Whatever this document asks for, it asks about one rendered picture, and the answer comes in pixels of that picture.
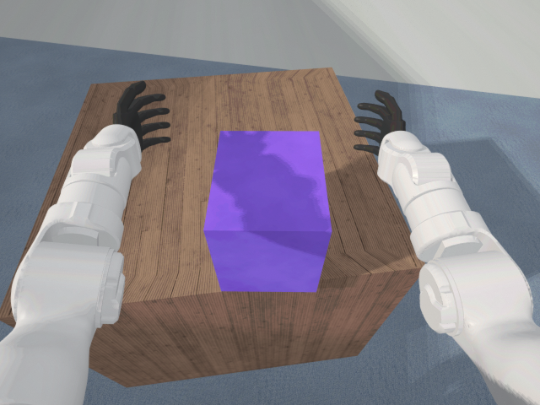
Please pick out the robot left forearm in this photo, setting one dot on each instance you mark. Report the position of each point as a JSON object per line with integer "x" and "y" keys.
{"x": 90, "y": 208}

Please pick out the left robot hand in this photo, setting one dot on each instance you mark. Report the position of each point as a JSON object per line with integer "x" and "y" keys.
{"x": 127, "y": 114}

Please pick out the robot right forearm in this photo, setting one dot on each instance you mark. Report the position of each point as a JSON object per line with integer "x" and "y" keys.
{"x": 440, "y": 219}

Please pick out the robot right upper arm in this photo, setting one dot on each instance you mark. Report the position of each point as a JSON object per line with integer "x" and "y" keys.
{"x": 482, "y": 301}

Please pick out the pedestal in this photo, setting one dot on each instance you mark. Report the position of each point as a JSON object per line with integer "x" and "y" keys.
{"x": 175, "y": 322}

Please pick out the carton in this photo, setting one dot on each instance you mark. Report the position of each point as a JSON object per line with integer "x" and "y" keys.
{"x": 268, "y": 223}

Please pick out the robot left upper arm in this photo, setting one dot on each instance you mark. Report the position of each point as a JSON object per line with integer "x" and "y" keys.
{"x": 67, "y": 292}

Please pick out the right robot hand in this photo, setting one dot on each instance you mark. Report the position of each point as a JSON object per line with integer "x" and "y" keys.
{"x": 392, "y": 121}

